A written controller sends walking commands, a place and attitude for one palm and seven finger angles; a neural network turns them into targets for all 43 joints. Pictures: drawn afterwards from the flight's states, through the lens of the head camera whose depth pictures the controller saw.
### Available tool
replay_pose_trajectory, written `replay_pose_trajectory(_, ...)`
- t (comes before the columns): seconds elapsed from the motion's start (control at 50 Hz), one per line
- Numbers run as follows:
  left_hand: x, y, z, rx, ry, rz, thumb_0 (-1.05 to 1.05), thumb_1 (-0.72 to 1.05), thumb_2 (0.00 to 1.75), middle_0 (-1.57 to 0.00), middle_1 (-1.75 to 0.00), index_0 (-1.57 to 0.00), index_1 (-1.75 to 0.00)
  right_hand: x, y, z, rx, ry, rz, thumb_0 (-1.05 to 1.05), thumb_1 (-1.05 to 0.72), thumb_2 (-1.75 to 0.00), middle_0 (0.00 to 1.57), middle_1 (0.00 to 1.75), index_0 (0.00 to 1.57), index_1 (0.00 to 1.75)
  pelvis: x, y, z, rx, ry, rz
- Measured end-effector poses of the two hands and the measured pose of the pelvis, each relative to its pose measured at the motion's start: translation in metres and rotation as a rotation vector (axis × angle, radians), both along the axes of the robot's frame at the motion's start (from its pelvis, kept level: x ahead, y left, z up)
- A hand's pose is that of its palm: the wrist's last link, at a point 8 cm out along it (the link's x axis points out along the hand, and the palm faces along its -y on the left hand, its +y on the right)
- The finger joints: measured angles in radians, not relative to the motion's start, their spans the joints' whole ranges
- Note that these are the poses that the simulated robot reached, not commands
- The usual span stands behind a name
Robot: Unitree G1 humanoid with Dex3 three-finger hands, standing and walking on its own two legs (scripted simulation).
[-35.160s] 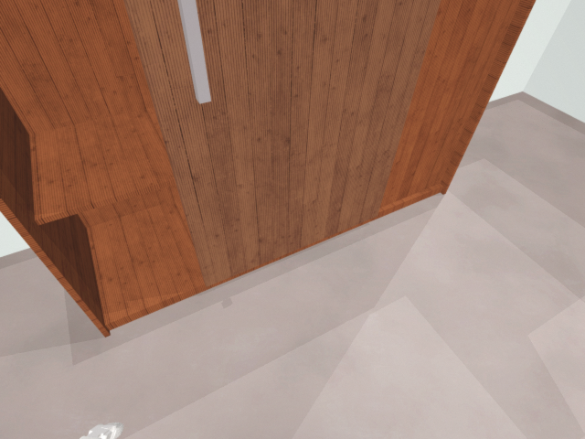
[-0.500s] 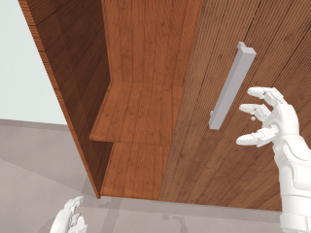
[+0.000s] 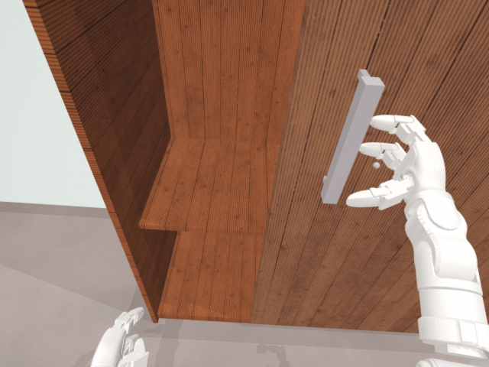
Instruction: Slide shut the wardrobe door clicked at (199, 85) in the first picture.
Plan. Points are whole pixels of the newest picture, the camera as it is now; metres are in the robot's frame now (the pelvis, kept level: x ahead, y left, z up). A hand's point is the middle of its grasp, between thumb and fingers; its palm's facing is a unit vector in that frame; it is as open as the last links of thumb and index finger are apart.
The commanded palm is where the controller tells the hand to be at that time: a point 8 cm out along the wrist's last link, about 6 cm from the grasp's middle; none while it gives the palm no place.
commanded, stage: feel for the door with the fingertips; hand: right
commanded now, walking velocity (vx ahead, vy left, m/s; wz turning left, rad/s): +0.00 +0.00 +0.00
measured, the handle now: (344, 142) +0.45 -0.14 +0.18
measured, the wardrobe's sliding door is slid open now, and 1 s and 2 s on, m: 0.37 0.37 0.37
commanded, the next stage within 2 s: slide the fingers in behind the handle in 0.44 s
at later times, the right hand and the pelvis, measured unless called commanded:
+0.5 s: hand (374, 152) +0.40 -0.17 +0.20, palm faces +0.02 +1.00 -0.04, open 14.0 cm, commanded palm +0.38 -0.22 +0.20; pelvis +0.01 +0.00 +0.00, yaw +0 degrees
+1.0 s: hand (359, 156) +0.39 -0.14 +0.20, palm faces -0.02 +1.00 -0.02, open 14.0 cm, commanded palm +0.37 -0.20 +0.20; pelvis +0.01 +0.00 +0.00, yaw +1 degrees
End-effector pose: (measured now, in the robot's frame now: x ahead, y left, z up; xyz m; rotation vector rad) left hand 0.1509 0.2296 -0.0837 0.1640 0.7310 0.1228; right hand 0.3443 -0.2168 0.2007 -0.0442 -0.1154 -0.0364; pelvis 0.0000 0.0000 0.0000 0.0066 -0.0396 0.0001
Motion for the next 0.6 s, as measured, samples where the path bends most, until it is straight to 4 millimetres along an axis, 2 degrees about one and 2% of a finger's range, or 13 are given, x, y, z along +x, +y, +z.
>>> replay_pose_trajectory(0.1, 0.0, 0.002, -0.004, -0.005, 0.017, 0.013, 0.01, 0.91, 0.89, -0.2, -0.3, -0.2, -0.3, 0.014, 0.003, 0.009, -0.012, 0.045, 0.034, -0.01, 0.5, -0.3, 0.3, 1.2, 0.29, 1.2, -0.001, -0.001, 0.0, 0.001, 0.005, -0.002)
replay_pose_trajectory(0.2, -0.004, 0.008, -0.007, -0.005, 0.037, 0.033, 0.01, 0.91, 0.89, -0.2, -0.3, -0.2, -0.3, 0.021, 0.007, -0.002, 0.024, 0.106, 0.047, -0.01, 0.5, -0.3, 0.3, 1.2, 0.3, 1.2, 0.001, -0.001, 0.001, -0.002, 0.019, 0.001)
replay_pose_trajectory(0.28, -0.01, 0.013, -0.008, 0.004, 0.052, 0.041, 0.01, 0.91, 0.89, -0.2, -0.3, -0.2, -0.3, 0.021, 0.009, -0.008, 0.023, 0.09, 0.032, -0.01, 0.5, -0.3, 0.3, 1.2, 0.3, 1.2, 0.004, 0.001, 0.001, -0.004, 0.021, 0.005)
replay_pose_trajectory(0.46, -0.019, 0.025, -0.009, 0.029, 0.091, 0.069, 0.01, 0.91, 0.89, -0.2, -0.3, -0.2, -0.3, 0.032, -0.004, 0.001, 0.008, 0.064, 0.01, -0.01, 0.5, -0.3, 0.32, 1.21, 0.3, 1.2, 0.007, 0.005, 0.0, -0.001, 0.022, 0.006)
replay_pose_trajectory(0.6, -0.02, 0.026, -0.014, 0.024, 0.103, 0.07, 0.01, 0.91, 0.89, -0.2, -0.3, -0.2, -0.3, 0.033, -0.005, 0.001, 0.017, 0.075, 0.021, -0.01, 0.5, -0.3, 0.33, 1.22, 0.3, 1.2, 0.008, 0.003, 0.0, 0.0, 0.03, -0.002)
